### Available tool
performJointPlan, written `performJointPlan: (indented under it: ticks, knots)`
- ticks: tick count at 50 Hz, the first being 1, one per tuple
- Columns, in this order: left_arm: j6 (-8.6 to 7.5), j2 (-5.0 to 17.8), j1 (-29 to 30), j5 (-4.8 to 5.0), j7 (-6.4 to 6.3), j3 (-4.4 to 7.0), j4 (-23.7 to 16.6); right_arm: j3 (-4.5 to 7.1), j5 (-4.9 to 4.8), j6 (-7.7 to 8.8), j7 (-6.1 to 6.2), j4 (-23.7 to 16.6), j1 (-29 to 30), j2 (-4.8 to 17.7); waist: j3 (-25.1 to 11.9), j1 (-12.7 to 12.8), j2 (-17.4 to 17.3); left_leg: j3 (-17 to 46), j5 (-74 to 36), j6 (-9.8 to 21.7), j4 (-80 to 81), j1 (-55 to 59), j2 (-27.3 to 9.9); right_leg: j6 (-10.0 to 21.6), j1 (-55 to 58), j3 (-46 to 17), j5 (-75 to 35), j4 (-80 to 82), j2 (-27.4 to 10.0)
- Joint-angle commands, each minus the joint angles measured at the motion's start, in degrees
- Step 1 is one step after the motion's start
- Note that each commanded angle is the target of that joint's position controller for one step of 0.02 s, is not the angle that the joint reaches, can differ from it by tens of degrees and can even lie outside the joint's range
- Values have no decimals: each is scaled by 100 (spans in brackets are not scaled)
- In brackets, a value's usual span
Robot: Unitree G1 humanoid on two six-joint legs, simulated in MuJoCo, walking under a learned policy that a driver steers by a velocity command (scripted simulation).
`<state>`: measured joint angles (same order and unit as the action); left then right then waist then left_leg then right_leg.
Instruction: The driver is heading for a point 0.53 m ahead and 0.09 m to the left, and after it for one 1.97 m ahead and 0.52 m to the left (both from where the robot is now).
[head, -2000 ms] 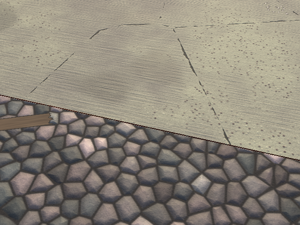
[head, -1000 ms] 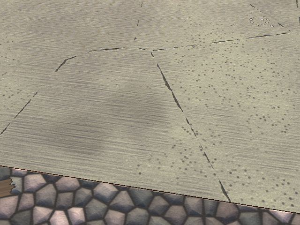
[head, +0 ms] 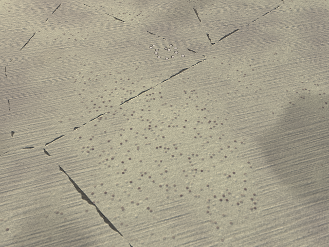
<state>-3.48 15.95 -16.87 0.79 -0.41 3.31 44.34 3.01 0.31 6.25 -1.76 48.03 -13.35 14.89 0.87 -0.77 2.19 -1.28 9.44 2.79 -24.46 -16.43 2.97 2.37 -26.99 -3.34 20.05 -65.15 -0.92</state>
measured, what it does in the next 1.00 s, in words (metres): walks ahead, turning left: right foot, then left foot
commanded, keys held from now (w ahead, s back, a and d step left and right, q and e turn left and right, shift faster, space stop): w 0.26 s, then w+q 0.74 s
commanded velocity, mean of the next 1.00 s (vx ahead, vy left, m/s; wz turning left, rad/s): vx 0.50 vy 0.00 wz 0.27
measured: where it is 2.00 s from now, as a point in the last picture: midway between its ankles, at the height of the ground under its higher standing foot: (111, 141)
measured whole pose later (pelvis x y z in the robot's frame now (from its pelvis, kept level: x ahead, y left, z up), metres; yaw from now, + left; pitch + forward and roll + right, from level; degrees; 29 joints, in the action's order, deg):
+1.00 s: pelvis +0.53 +0.05 -0.01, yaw +22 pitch +1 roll -1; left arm -5.9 16.6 -12.8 1.2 -0.2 3.6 46.5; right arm 4.4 -1.1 2.6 -2.3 41.1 -10.3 16.8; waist 3.7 0.2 0.2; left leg -1.4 10.9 5.5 -33.0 -23.7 3.9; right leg -0.3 -20.0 -0.2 24.5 -69.4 -3.1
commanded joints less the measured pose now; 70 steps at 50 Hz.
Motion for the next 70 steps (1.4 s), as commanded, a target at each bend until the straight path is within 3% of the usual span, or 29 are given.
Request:
performJointPlan:
  ticks: [1, 8, 13, 15, 17, 18, 19, 20, 21, 23, 25, 28, 32, 39, 42, 44, 45, 46, 47, 48, 49, 51, 54, 59, 63, 66, 68, 69, 70]
  knots:
    - [-73, 383, 22, -31, -3, 116, -442, 111, -21, 77, 25, -234, -39, 646, -128, 48, -796, 1727, -393, 1035, 1487, 804, -1518, -77, -1024, -123, -407, 405, -547]
    - [-147, 130, 1242, -34, 65, -13, -795, 161, -137, -31, 134, 38, -584, 956, 48, -308, -607, 714, -1364, 843, 1639, 976, -1264, -256, -904, 223, -2263, 2735, -415]
    - [-207, 192, 1976, 39, 218, -20, -1081, 157, -163, -177, 152, 278, -1045, 1023, 265, -483, -640, 812, -1491, 779, 1338, 1673, -1609, -116, -926, 300, -2116, 3451, -222]
    - [-252, 319, 1924, 29, 259, 27, -1131, 178, -179, -248, 182, 326, -1066, 1088, 229, -315, -696, 978, -1960, 689, 1008, 1879, -1725, 14, -599, 271, -1705, 3698, -130]
    - [-286, 662, 870, -13, 217, 206, -854, 183, -185, -289, 202, 275, -846, 1158, -397, 328, -697, 797, -3288, 500, -117, 1642, -1445, 251, 1056, 450, -1733, 4024, 102]
    - [-283, 995, -142, -96, 154, 333, -631, 102, -111, -263, 199, 137, -728, 970, -1184, 773, -542, 621, -2692, 312, -1396, 729, -1154, 534, 2785, -12, -1993, 3697, -442]
    - [-220, 1535, -854, -219, 89, 467, -536, -74, -54, -166, 191, -30, -1179, 357, -2095, 768, 673, 156, -197, -104, -3587, -1496, -317, 1196, 5061, -2130, -1590, 3732, -1966]
    - [-171, 1214, -970, -155, 93, 377, -488, -75, -157, -66, 161, 55, -1368, 471, -2603, 761, 1280, 786, 2405, -144, -4600, -2267, -134, 1543, 5185, -3637, -947, 4414, -2478]
    - [-156, 857, -625, -103, 85, 259, -485, 85, -305, -52, 147, -11, -970, 967, -1613, 746, 770, 897, 2119, -132, -4995, -2720, -465, 1288, 4430, -2879, -574, 4578, -2240]
    - [-177, 521, 105, -91, 106, 147, -476, 109, -250, -104, 167, -131, -414, 861, -541, 422, 290, 656, 1257, -147, -4584, -2553, -885, 975, 2848, -1545, -795, 5049, -1732]
    - [-277, 347, 528, -137, 146, 116, -427, 138, -210, -285, 191, -65, -615, 651, -196, 77, 435, 698, 783, -195, -4279, -1967, -1088, 866, 1926, -782, -1192, 5519, -1452]
    - [-383, 455, 622, -171, 129, 182, -262, 140, -193, -441, 204, -174, -519, 452, 5, -75, 250, 753, 269, -295, -4032, -2063, -1124, 931, 1617, -67, -1933, 5808, -1433]
    - [-353, 623, 470, -177, 25, 241, -67, 125, -152, -405, 106, -399, 36, 373, 141, 44, 99, 659, -934, -318, -2774, -2258, -1076, 806, 1878, 745, -2330, 5853, -1282]
    - [-124, 966, -77, -1, -47, 367, 244, 52, -145, -390, -136, -1006, 1245, 333, 482, 458, -28, 56, -771, -15, -1345, -2441, -905, 627, 3017, 1285, -2736, 5518, -1615]
    - [10, 1187, 37, 58, -86, 428, 235, 174, -149, -423, -182, -1122, 964, 564, 98, 146, 231, -419, 113, 291, -1260, -1648, -439, 427, 3337, 1519, -5099, 4492, -1636]
    - [86, 1162, 151, 79, -120, 390, 188, 488, -185, -445, -102, -770, -561, 1095, -748, -695, 109, -544, -118, 664, -785, 587, 87, 112, 2640, 1783, -5595, 2333, -1278]
    - [25, 788, -18, -119, -119, 245, 48, 677, -197, -505, 38, -633, -1280, 1701, -1273, -826, -867, 1126, -415, 1067, -705, 2297, -946, -190, 1030, 1799, -2943, 424, -939]
    - [-175, 195, -316, -150, -43, 45, -265, 677, -202, -435, 22, -826, -899, 2050, -1966, -198, -1900, 4525, 764, 2245, 304, 3820, -2156, -490, -1211, 776, 1356, -1417, 349]
    - [-390, 741, 349, 65, 46, 138, -327, 516, -157, -368, -28, -901, -1026, 1515, -2052, -646, -993, 4630, 998, 2013, 809, 3841, -2204, -325, -1827, -219, 1227, -1639, 89]
    - [-484, 807, 723, 209, 81, 150, -465, 443, -124, -300, -28, -866, -882, 1242, -1317, -604, -808, 3789, 684, 1784, 784, 3266, -2031, -177, -2098, -151, 776, -1404, -133]
    - [-513, 726, 731, 112, 39, 134, -422, 391, -137, -263, -29, -904, -516, 1087, -795, -304, -273, 3106, 73, 1580, 769, 2358, -1771, -144, -1844, -140, 335, -846, -396]
    - [-408, 821, 595, -93, 7, 212, -335, 292, -55, -256, 29, -1091, 32, 805, -471, 76, -421, 2394, -861, 1437, 946, 1180, -1441, -217, -1054, -164, -74, -150, -643]
    - [-242, 623, 600, -163, 3, 184, -387, 337, -79, -226, 116, -1117, -6, 960, -344, 184, -382, 1944, -1563, 1484, 1161, 551, -1253, -468, -812, -13, -465, 578, -567]
    - [-248, 337, 1543, -131, 70, 39, -621, 355, -135, -276, 248, -993, -339, 1025, -123, -182, -642, 1343, -997, 1065, 1128, 239, -822, -631, -480, 122, -2324, 2735, -225]
    - [-339, 456, 1998, -48, 195, 40, -759, 326, -149, -282, 236, -755, -778, 981, -3, -429, -732, 1634, -567, 975, 904, 677, -1115, -464, -337, 82, -2640, 3410, -130]
    - [-398, 638, 1900, -52, 242, 102, -795, 340, -123, -321, 247, -672, -842, 1018, 53, -316, -871, 1972, -894, 871, 535, 1248, -1408, -199, -308, 88, -1952, 3666, -97]
    - [-433, 799, 1200, -77, 216, 204, -608, 317, -117, -358, 248, -693, -701, 964, -214, 89, -924, 1861, -2074, 695, -164, 1345, -1207, 64, 608, 327, -1752, 3969, 83]
    - [-455, 1017, 454, -146, 189, 288, -469, 234, -77, -358, 239, -761, -654, 774, -865, 433, -737, 1582, -2207, 517, -1246, 989, -888, 354, 1840, -9, -1963, 3781, -311]
    - [-448, 1475, -362, -225, 175, 405, -359, 127, -82, -308, 250, -857, -1162, 475, -1803, 484, 305, 1041, -794, 112, -3199, -676, -182, 1088, 3955, -1802, -1606, 3731, -1455]
Keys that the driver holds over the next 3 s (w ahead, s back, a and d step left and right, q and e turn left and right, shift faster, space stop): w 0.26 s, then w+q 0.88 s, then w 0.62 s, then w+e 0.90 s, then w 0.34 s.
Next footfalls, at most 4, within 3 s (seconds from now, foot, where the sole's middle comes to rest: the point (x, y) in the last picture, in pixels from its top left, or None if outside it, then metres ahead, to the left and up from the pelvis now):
0.36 right None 0.37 -0.15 -0.78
0.88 left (130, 218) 0.61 0.15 -0.78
1.38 right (148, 150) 0.95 0.08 -0.78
1.90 left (77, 131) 1.07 0.44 -0.78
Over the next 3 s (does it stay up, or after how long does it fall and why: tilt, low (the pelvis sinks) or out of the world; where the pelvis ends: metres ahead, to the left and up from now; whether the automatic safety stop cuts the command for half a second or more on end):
stays up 1.57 0.44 -0.01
